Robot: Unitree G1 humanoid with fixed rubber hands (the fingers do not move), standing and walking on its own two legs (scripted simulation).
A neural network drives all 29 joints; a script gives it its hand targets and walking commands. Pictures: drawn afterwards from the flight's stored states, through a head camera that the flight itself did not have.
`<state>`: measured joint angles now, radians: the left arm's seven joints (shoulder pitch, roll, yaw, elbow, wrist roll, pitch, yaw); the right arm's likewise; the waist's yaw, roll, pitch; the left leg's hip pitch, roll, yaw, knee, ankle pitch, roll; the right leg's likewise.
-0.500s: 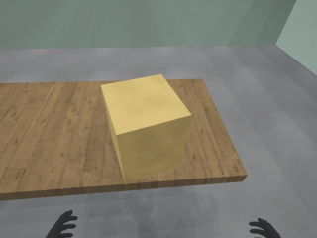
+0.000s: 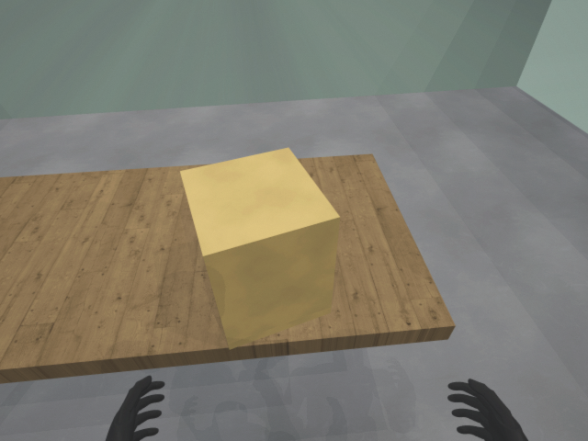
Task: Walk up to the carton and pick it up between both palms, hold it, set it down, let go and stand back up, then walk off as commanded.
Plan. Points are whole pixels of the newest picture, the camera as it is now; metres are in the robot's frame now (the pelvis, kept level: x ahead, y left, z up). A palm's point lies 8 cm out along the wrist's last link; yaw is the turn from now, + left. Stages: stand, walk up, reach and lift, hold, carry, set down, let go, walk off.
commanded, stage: reach and lift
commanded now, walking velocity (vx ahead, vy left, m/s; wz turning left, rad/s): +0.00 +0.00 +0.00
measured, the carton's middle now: (259, 246) +0.46 +0.07 +0.01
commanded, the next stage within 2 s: none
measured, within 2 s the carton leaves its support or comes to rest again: neither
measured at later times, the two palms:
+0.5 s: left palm (136, 414) +0.18 +0.21 -0.01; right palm (490, 412) +0.19 -0.25 -0.02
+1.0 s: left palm (155, 356) +0.24 +0.19 +0.03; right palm (472, 371) +0.23 -0.23 +0.01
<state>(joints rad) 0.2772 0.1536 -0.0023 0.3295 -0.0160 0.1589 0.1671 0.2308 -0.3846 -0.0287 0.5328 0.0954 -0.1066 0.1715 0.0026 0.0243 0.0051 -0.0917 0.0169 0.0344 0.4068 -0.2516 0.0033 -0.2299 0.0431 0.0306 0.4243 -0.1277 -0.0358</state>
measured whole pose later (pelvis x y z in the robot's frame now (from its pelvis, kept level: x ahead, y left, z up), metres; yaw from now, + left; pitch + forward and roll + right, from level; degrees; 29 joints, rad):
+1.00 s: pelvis +0.02 +0.01 +0.00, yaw +0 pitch -2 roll +1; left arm 0.17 0.01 -0.01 0.04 -0.05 0.20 0.33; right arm 0.17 -0.38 0.04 0.33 0.32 -0.13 0.21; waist 0.00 -0.01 0.01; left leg -0.09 0.02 0.03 0.39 -0.26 -0.01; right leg -0.23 0.04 0.03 0.42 -0.15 -0.04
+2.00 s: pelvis +0.01 +0.00 +0.00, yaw +0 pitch -1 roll +1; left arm -0.45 0.02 0.10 -0.01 -0.06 0.79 0.34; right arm -0.53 -0.42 0.11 0.42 0.36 0.35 0.06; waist 0.08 0.01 0.04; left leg -0.14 0.02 0.03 0.38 -0.23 -0.02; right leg -0.27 0.04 0.03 0.40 -0.11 -0.04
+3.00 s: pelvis +0.02 +0.01 +0.00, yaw +0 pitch +8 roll +0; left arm -0.81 0.12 0.12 0.38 -0.14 0.65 0.30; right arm -0.93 -0.44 0.20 0.71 0.41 0.37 0.04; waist 0.16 0.05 -0.04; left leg -0.31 0.03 0.03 0.41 -0.24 -0.02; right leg -0.42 0.05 0.03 0.37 -0.09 -0.04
